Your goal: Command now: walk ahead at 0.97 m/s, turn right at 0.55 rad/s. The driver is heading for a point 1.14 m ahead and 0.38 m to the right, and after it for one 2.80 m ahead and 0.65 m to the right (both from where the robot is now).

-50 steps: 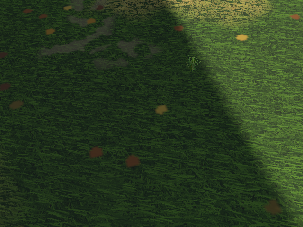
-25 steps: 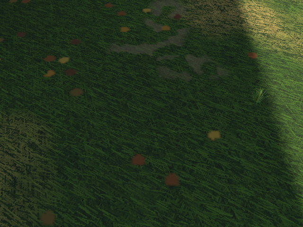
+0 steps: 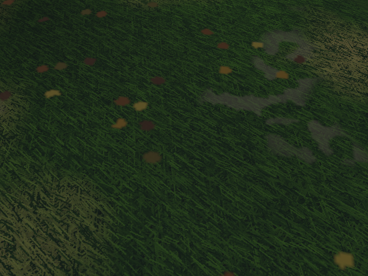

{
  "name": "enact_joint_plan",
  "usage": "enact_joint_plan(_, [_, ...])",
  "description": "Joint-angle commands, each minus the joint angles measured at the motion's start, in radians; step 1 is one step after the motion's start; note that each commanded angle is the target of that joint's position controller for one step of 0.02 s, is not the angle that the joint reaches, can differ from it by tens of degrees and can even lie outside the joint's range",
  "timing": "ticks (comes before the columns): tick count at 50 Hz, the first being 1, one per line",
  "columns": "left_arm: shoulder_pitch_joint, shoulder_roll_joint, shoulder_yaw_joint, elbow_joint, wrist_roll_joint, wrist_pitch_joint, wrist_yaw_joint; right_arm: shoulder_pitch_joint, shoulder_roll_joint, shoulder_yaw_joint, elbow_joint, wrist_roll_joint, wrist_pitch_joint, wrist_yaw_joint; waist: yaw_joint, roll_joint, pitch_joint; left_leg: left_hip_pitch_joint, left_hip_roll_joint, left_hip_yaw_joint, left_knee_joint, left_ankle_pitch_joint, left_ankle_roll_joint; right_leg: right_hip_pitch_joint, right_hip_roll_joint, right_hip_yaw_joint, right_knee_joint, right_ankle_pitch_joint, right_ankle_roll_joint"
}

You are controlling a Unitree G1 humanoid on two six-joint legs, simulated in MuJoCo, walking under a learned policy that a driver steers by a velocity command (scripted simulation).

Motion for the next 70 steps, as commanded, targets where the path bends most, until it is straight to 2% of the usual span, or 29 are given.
enact_joint_plan(1, [-0.023, 0.032, 0.017, -0.061, 0.01, 0.031, -0.02, 0.055, -0.07, -0.026, -0.006, 0.032, -0.046, -0.004, -0.02, 0.095, 0.039, 0.1, 0.271, -0.208, -0.405, 0.057, 0.016, -0.231, -0.062, 0.017, 0.023, 0.056, 0.003])
enact_joint_plan(5, [-0.208, 0.009, 0.005, -0.132, 0.003, 0.038, -0.035, 0.076, -0.028, -0.015, 0.033, 0.027, -0.069, -0.003, -0.016, 0.116, 0.125, 0.075, 0.172, 0.056, -0.446, 0.415, -0.034, -0.292, -0.024, -0.082, -0.143, 0.25, -0.008])
enact_joint_plan(9, [-0.308, 0.024, -0.01, -0.179, 0.008, 0.029, -0.056, 0.099, -0.093, -0.018, 0.053, 0.031, -0.066, -0.036, 0.003, 0.061, 0.123, 0.192, 0.173, 0.172, -0.421, 0.931, -0.064, -0.177, 0.059, -0.224, -0.454, 0.335, -0.061])
enact_joint_plan(13, [0.021, 0.148, 0.031, -0.093, 0.002, 0.045, -0.039, 0.032, -0.237, -0.055, 0.016, 0.019, -0.023, -0.078, 0.197, 0.144, -0.112, 0.291, 0.248, 0.14, 0.057, 1.531, -0.069, 0.262, 0.194, -0.256, -0.498, 0.192, -0.119])
enact_joint_plan(14, [0.234, 0.202, 0.061, -0.029, 0.006, 0.049, -0.023, -0.034, -0.249, -0.061, -0.008, 0.011, -0.005, -0.076, 0.294, 0.121, -0.185, 0.195, 0.256, 0.102, 0.359, 1.439, -0.05, 0.472, 0.192, -0.184, -0.541, 0.104, -0.162])
enact_joint_plan(15, [0.29, 0.233, 0.088, -0.003, -0.009, 0.046, 0.0, -0.066, -0.209, -0.059, -0.004, 0.015, 0.006, -0.053, 0.302, -0.005, -0.161, 0.035, 0.123, 0.106, 0.782, 0.734, -0.039, 0.596, 0.157, -0.089, -0.669, 0.08, -0.215])
enact_joint_plan(16, [0.173, 0.265, 0.095, 0.0, -0.017, 0.052, 0.011, -0.096, -0.034, -0.008, -0.052, -0.009, -0.011, -0.03, 0.163, -0.236, -0.008, -0.331, -0.054, 0.035, 1.147, -0.172, -0.045, 0.583, 0.098, 0.109, -0.591, 0.254, -0.242])
enact_joint_plan(17, [0.086, 0.328, 0.1, -0.052, 0.01, 0.054, 0.011, 0.007, -0.018, 0.007, -0.171, 0.018, -0.035, -0.026, 0.027, -0.262, -0.196, -0.59, -0.065, -0.183, 1.251, -0.208, -0.072, 0.767, -0.064, 0.603, -0.802, 0.074, -0.436])
enact_joint_plan(18, [0.049, 0.277, 0.098, -0.086, 0.02, 0.051, 0.017, -0.019, -0.074, 0.014, -0.178, 0.001, -0.065, -0.024, 0.033, -0.093, -0.178, -0.649, -0.01, -0.262, 1.148, -0.147, -0.054, 0.72, -0.147, 0.823, -1.048, -0.283, -0.416])
enact_joint_plan(20, [-0.019, 0.191, 0.077, -0.076, 0.019, 0.032, 0.024, -0.088, -0.123, 0.007, -0.161, -0.014, -0.067, -0.025, -0.048, 0.134, 0.012, -0.56, 0.07, -0.261, 0.945, -0.047, -0.068, 0.405, -0.095, 0.698, -1.109, -0.285, -0.317])
enact_joint_plan(23, [-0.053, 0.181, 0.064, -0.087, 0.006, -0.022, 0.031, -0.11, -0.095, 0.024, -0.174, -0.033, -0.001, -0.023, -0.104, 0.145, 0.07, -0.388, 0.139, -0.233, 0.698, -0.032, -0.13, 0.094, 0.029, 0.476, -1.126, -0.085, -0.281])
enact_joint_plan(26, [-0.026, 0.196, 0.074, -0.09, 0.004, -0.041, 0.026, -0.284, -0.067, 0.042, -0.245, -0.008, 0.005, -0.007, -0.038, 0.093, 0.088, -0.3, 0.137, -0.174, 0.372, 0.197, -0.147, 0.033, 0.117, 0.346, -1.137, 0.132, -0.239])
enact_joint_plan(32, [0.033, 0.224, 0.097, -0.085, -0.005, -0.033, 0.018, -0.358, -0.083, 0.039, -0.292, 0.024, -0.007, -0.011, 0.04, -0.036, -0.015, -0.145, 0.03, -0.163, -0.013, 0.384, -0.096, 0.299, 0.102, 0.359, -1.0, 0.496, -0.126])
enact_joint_plan(34, [-0.01, 0.274, 0.107, -0.099, 0.006, -0.034, 0.02, -0.176, -0.17, 0.001, -0.243, 0.03, -0.014, -0.03, -0.056, -0.042, -0.143, 0.081, -0.018, -0.178, -0.024, 0.244, -0.078, 0.356, 0.105, 0.367, -0.774, 0.73, -0.078])
enact_joint_plan(35, [-0.075, 0.302, 0.112, -0.113, 0.01, -0.038, 0.015, 0.027, -0.214, -0.023, -0.195, 0.032, -0.019, -0.044, -0.187, -0.037, -0.236, 0.291, 0.005, -0.176, -0.017, 0.177, -0.068, 0.288, 0.13, 0.344, -0.549, 0.722, -0.058])
enact_joint_plan(36, [-0.118, 0.218, 0.089, -0.141, 0.013, -0.051, 0.014, 0.261, -0.28, -0.053, -0.149, 0.011, -0.023, -0.066, -0.282, 0.029, -0.351, 0.538, 0.154, -0.31, 0.014, -0.087, -0.044, 0.131, 0.173, 0.288, -0.24, 0.497, -0.049])
enact_joint_plan(37, [-0.088, 0.041, 0.042, -0.191, -0.009, -0.053, 0.017, 0.302, -0.339, -0.064, -0.135, -0.036, -0.024, -0.071, -0.215, 0.303, -0.395, 0.711, 0.424, -0.736, -0.132, -0.411, -0.011, -0.174, 0.269, 0.187, 0.045, -0.312, -0.036])
enact_joint_plan(38, [0.003, 0.081, 0.026, -0.219, -0.025, -0.042, 0.02, 0.151, -0.337, -0.076, -0.155, -0.027, -0.018, -0.057, -0.103, 0.438, -0.421, 0.652, 0.494, -1.122, -0.308, -0.569, 0.066, -0.312, 0.217, 0.127, 0.156, -0.234, -0.043])
enact_joint_plan(39, [-0.076, 0.151, 0.035, -0.185, 0.005, -0.019, 0.023, 0.027, -0.206, -0.055, -0.185, -0.017, -0.011, -0.049, -0.105, 0.227, -0.261, 0.495, 0.429, -0.94, -0.312, -0.62, 0.069, -0.337, 0.136, 0.087, 0.155, -0.111, -0.039])
enact_joint_plan(41, [-0.17, 0.157, 0.04, -0.195, 0.031, 0.003, -0.007, 0.024, -0.13, -0.036, -0.143, -0.011, -0.007, -0.042, -0.096, 0.052, -0.118, 0.29, 0.339, -0.599, -0.296, -0.244, 0.039, -0.294, 0.071, 0.05, 0.073, -0.044, -0.018])
enact_joint_plan(46, [-0.29, 0.053, -0.008, -0.294, 0.048, 0.031, -0.048, 0.153, -0.074, -0.016, -0.009, 0.019, -0.06, -0.011, -0.057, 0.088, -0.011, 0.146, 0.274, -0.307, -0.373, 0.155, 0.037, -0.341, 0.035, 0.081, -0.019, 0.028, -0.01])
enact_joint_plan(52, [-0.517, 0.072, -0.043, -0.364, 0.045, -0.001, -0.07, 0.216, -0.163, -0.024, 0.054, 0.041, -0.058, -0.005, -0.061, 0.046, 0.103, 0.037, 0.218, -0.148, -0.569, 0.484, 0.08, -0.072, 0.078, -0.126, -0.563, 0.234, -0.012])
enact_joint_plan(55, [-0.439, 0.111, -0.03, -0.332, 0.05, -0.012, -0.037, 0.252, -0.256, -0.039, 0.089, 0.036, -0.05, -0.011, -0.004, 0.101, -0.007, 0.218, 0.24, -0.121, -0.324, 1.096, 0.076, 0.118, 0.151, -0.129, -0.645, 0.093, -0.033])
enact_joint_plan(57, [-0.088, 0.191, 0.011, -0.223, 0.062, -0.024, 0.001, 0.223, -0.274, -0.041, 0.091, 0.043, -0.036, -0.021, 0.177, 0.129, -0.193, 0.076, 0.2, -0.116, 0.162, 1.006, 0.051, 0.552, 0.127, -0.058, -0.73, 0.056, -0.045])
enact_joint_plan(58, [0.049, 0.281, 0.04, -0.19, 0.085, -0.027, 0.026, 0.244, -0.162, -0.019, 0.058, 0.037, -0.036, -0.014, 0.176, -0.009, -0.334, -0.145, 0.115, -0.118, 0.523, 0.402, 0.056, 0.797, -0.124, 0.201, -0.738, -0.239, -0.049])
enact_joint_plan(59, [0.045, 0.324, 0.054, -0.206, 0.087, -0.027, 0.032, 0.335, -0.043, 0.001, 0.012, 0.077, -0.036, -0.01, 0.077, -0.206, -0.509, -0.408, 0.017, -0.194, 0.858, -0.152, 0.046, 0.963, -0.383, 0.689, -0.883, -0.429, -0.114])
enact_joint_plan(60, [0.0, 0.264, 0.053, -0.203, 0.062, -0.018, 0.032, 0.215, -0.145, -0.023, 0.0, 0.069, -0.026, -0.017, 0.103, -0.078, -0.402, -0.502, 0.051, -0.223, 0.9, -0.049, 0.057, 0.822, -0.344, 0.664, -0.977, -0.433, -0.113])
enact_joint_plan(62, [-0.105, 0.14, 0.027, -0.168, 0.049, -0.037, 0.027, 0.136, -0.102, -0.019, -0.003, 0.06, -0.015, -0.004, 0.021, -0.035, -0.104, -0.502, 0.119, -0.214, 0.791, 0.054, 0.044, 0.529, -0.243, 0.367, -1.028, -0.168, -0.089])
enact_joint_plan(70, [-0.127, 0.054, 0.012, -0.079, 0.016, -0.098, 0.024, -0.079, -0.021, -0.009, -0.094, 0.027, 0.06, 0.047, -0.096, -0.068, 0.084, -0.494, 0.159, -0.138, 0.542, 0.301, 0.019, 0.284, -0.09, -0.204, -1.185, 0.283, 0.007])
